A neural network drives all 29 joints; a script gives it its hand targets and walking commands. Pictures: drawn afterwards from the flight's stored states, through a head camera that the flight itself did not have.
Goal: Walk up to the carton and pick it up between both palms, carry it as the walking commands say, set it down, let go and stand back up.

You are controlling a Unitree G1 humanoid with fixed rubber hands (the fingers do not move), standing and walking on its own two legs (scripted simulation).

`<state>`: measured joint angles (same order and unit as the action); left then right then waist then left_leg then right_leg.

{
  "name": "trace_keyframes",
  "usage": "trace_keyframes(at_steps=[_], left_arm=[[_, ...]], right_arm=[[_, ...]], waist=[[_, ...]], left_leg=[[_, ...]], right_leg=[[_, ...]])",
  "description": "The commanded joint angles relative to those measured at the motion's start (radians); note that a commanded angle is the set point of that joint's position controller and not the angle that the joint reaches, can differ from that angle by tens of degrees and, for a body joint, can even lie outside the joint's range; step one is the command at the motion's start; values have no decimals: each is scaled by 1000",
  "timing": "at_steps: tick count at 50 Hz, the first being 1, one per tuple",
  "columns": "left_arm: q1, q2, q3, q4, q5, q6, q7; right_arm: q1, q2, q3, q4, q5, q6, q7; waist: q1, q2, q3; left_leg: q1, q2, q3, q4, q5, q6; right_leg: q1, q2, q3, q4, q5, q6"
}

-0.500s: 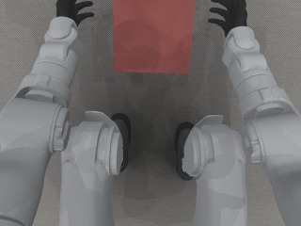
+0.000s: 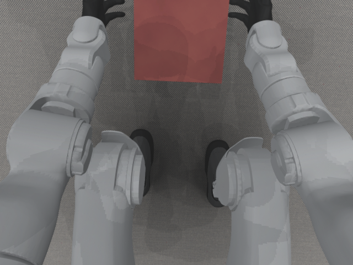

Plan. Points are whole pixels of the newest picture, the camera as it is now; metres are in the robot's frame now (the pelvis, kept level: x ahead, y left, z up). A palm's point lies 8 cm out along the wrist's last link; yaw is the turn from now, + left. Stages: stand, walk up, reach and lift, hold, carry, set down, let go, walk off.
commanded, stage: reach and lift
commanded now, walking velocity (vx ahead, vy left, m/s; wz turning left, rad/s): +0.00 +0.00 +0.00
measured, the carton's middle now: (179, 36) +0.51 +0.03 -0.28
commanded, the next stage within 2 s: none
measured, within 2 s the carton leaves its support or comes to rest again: leaves its support in 0.78 s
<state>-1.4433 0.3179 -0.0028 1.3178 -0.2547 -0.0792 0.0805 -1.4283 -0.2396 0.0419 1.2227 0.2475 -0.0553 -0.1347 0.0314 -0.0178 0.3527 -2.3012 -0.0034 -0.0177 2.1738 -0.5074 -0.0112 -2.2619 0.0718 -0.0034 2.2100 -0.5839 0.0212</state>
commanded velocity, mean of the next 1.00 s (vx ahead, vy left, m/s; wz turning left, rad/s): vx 0.00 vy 0.00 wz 0.00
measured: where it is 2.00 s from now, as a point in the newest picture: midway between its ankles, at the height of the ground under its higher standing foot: (178, 178)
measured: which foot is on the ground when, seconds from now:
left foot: down 0.00-1.00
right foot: down 0.00-1.00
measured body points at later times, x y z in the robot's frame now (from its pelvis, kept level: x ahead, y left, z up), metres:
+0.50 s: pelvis +0.01 +0.00 -0.01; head +0.37 +0.02 +0.26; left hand +0.54 +0.17 -0.19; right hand +0.54 -0.10 -0.19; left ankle +0.13 +0.12 -0.33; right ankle +0.11 -0.11 -0.33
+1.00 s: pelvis +0.00 +0.00 -0.01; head +0.34 +0.01 +0.29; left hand +0.52 +0.17 -0.17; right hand +0.54 -0.10 -0.16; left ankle +0.13 +0.13 -0.33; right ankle +0.11 -0.12 -0.33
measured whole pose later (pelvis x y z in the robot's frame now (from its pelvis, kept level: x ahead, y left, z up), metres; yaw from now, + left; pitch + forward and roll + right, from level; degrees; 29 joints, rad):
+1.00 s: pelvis +0.00 +0.00 -0.01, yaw +0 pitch +35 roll +0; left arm -1.30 0.21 0.15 1.11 -0.11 0.10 0.15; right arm -1.32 -0.12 -0.22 1.07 0.02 0.09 -0.18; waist 0.04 -0.02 0.26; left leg -2.28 -0.07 -0.04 2.21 -0.54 -0.05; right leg -2.25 0.13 0.03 2.25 -0.60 0.06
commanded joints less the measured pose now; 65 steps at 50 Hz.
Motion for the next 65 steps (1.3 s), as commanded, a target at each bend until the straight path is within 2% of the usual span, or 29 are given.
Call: trace_keyframes(at_steps=[1, 2, 6, 7, 8, 15, 19, 20, 22, 23, 25, 27, 30, 31, 35, 37, 38, 39, 40, 42, 46, 50, 53, 54, 55, 57, 58, 60, 65], left_arm=[[-93, -55, 81, -75, 77, -31, 23], [-121, -46, 89, -99, 72, -34, 27], [-119, -283, 63, -40, 117, -15, -13], [-149, -370, 24, -58, 109, -17, -22], [-185, -408, 52, -65, 144, -6, -43], [-294, -828, 68, -129, 220, 57, -160], [-260, -879, 70, -132, 238, 82, -191], [-282, -903, 75, -179, 225, 83, -204], [-234, -935, 113, -130, 242, 104, -216], [-221, -969, 81, -127, 230, 107, -216], [-275, -936, 50, -208, 219, 98, -212], [-238, -1000, 55, -194, 211, 106, -225], [-204, -1028, 61, -185, 207, 121, -227], [-226, -1006, 69, -217, 201, 111, -225], [-254, -1037, 1, -271, 178, 113, -217], [-293, -1076, -38, -307, 143, 107, -215], [-311, -1075, -35, -333, 140, 101, -213], [-313, -1047, -48, -331, 139, 107, -208], [-344, -1090, -69, -355, 108, 109, -211], [-408, -1080, -86, -435, 107, 103, -201], [-474, -1076, -107, -440, 101, 120, -194], [-526, -1060, -96, -508, 137, 151, -197], [-469, -1061, -45, -430, 176, 177, -202], [-498, -1102, -70, -508, 171, 173, -193], [-518, -1095, -76, -515, 164, 178, -197], [-494, -1101, -39, -470, 192, 197, -197], [-546, -1139, -88, -588, 158, 194, -206], [-553, -1128, -98, -612, 184, 211, -205], [-467, -1241, -130, -592, 172, 255, -229]], right_arm=[[-100, 73, -78, -69, -55, -31, -6], [-113, 33, -116, -97, -84, -36, -18], [-168, 260, -40, -83, -92, -22, 28], [-204, 345, -26, -91, -91, -22, 40], [-264, 407, -8, -123, -77, -11, 67], [-369, 759, -51, -148, -191, 38, 181], [-339, 879, -54, -169, -211, 59, 218], [-349, 925, -16, -195, -193, 64, 230], [-365, 936, -17, -221, -199, 79, 236], [-344, 948, -36, -225, -210, 72, 232], [-352, 958, -31, -211, -184, 77, 243], [-300, 966, -54, -209, -209, 85, 245], [-311, 1002, -28, -230, -184, 84, 250], [-311, 988, -30, -227, -198, 84, 240], [-316, 1002, -18, -249, -180, 81, 233], [-336, 1029, 10, -298, -163, 76, 226], [-346, 1058, 16, -301, -169, 82, 220], [-337, 1022, 4, -302, -170, 75, 212], [-344, 1034, 0, -302, -166, 81, 211], [-412, 1057, 29, -370, -143, 72, 202], [-405, 1070, 3, -320, -190, 108, 193], [-434, 1119, 11, -332, -187, 149, 207], [-480, 1134, 35, -379, -198, 167, 214], [-465, 1184, 45, -376, -181, 175, 217], [-439, 1167, 19, -340, -199, 184, 221], [-476, 1170, 18, -359, -203, 191, 212], [-422, 1208, 22, -365, -223, 211, 211], [-460, 1228, 39, -386, -209, 216, 213], [-551, 1207, 116, -586, -180, 205, 185]], waist=[[31, 19, -1041], [-14, 7, -1038], [32, -19, -1010], [10, -8, -1032], [75, 0, -998], [17, 7, -917], [46, 26, -949], [84, -9, -935], [70, -77, -963], [35, -44, -944], [77, 6, -947], [25, -3, -949], [45, 8, -987], [42, -55, -985], [38, -6, -1030], [19, 8, -1111], [9, -58, -1138], [11, 2, -1136], [-32, -22, -1176], [23, -10, -1216], [-48, -40, -1241], [34, 16, -1282], [67, -74, -1249], [81, -39, -1348], [51, -44, -1333], [76, -54, -1342], [31, -67, -1388], [72, -44, -1470], [45, -41, -1622]], left_leg=[[556, -48, -3, -147, 299, -5], [574, -54, -3, -160, 280, -10], [572, -69, -11, -153, 273, 8], [572, -80, -22, -164, 289, 4], [553, -74, -6, -148, 272, 10], [476, -120, 6, -127, 238, 18], [492, -119, 25, -107, 261, 24], [461, -119, 34, -76, 316, 29], [446, -120, 38, -79, 287, 41], [465, -118, 31, -77, 323, 35], [458, -116, 37, -93, 346, 27], [482, -126, 24, -88, 355, 25], [497, -128, 25, -79, 378, 26], [458, -129, 27, -68, 363, 25], [486, -131, 27, -86, 385, 16], [508, -135, 42, -63, 415, 14], [531, -143, 31, -86, 404, 20], [535, -136, 50, -75, 389, 13], [560, -143, 29, -94, 388, 13], [555, -148, 47, -95, 401, 9], [568, -149, 50, -103, 307, 2], [579, -141, 74, -148, 236, 7], [562, -135, 88, -167, 188, 19], [603, -143, 100, -167, 208, 12], [618, -135, 90, -170, 218, 7], [598, -133, 107, -178, 162, 11], [600, -144, 105, -186, 202, 7], [639, -146, 121, -187, 215, 1], [729, -152, 108, -181, 287, -7]], right_leg=[[407, 43, 3, -192, 294, 29], [400, 39, -9, -193, 279, 26], [382, 52, -7, -191, 255, 25], [367, 59, -11, -177, 267, 20], [373, 62, 5, -183, 256, 23], [281, 101, -4, -181, 227, 5], [277, 105, -25, -152, 243, 6], [289, 105, -3, -154, 294, 2], [329, 108, -24, -165, 279, 14], [310, 120, -25, -144, 311, 11], [285, 120, -13, -140, 330, 8], [244, 117, -32, -142, 315, 2], [290, 124, -32, -128, 353, -1], [311, 111, -31, -142, 345, 2], [303, 117, -36, -130, 367, -8], [376, 119, -18, -134, 411, -12], [381, 121, -45, -130, 400, 1], [406, 124, -32, -147, 400, -10], [413, 128, -56, -131, 390, -7], [425, 125, -34, -147, 394, -6], [445, 117, -57, -171, 317, -1], [492, 117, -33, -182, 258, -11], [502, 118, -49, -225, 195, 6], [539, 123, -52, -208, 217, 5], [485, 122, -66, -205, 212, 2], [539, 117, -54, -244, 171, 4], [536, 128, -63, -235, 210, 3], [583, 127, -61, -242, 234, 8], [674, 138, -65, -245, 293, 10]])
